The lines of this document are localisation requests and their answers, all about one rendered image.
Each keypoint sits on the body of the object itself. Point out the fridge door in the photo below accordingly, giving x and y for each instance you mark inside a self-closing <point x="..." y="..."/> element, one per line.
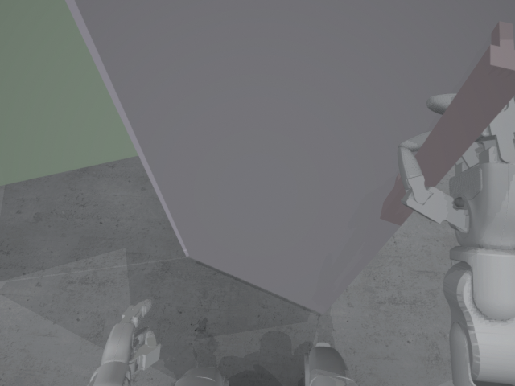
<point x="272" y="127"/>

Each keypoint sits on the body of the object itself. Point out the robot right thigh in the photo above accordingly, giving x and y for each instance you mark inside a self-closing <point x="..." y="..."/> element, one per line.
<point x="324" y="366"/>

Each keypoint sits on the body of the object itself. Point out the robot left thigh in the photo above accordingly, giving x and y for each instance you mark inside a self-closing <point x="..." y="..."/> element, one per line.
<point x="202" y="376"/>

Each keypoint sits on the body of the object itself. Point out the left robot forearm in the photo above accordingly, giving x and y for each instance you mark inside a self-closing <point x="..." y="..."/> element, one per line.
<point x="111" y="374"/>

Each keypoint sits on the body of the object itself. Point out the robot right hand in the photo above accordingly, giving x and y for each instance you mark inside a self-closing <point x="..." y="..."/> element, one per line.
<point x="486" y="185"/>

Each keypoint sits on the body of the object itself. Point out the right robot forearm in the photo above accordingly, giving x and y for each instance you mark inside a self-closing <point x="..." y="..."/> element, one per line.
<point x="480" y="290"/>

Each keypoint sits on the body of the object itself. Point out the handle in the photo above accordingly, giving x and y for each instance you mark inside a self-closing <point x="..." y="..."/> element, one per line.
<point x="487" y="90"/>

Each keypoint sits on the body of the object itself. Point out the robot thigh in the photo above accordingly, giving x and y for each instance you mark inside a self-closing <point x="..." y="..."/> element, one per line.
<point x="324" y="366"/>
<point x="202" y="376"/>

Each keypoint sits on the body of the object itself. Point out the robot left hand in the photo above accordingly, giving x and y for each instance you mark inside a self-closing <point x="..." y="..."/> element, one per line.
<point x="123" y="344"/>

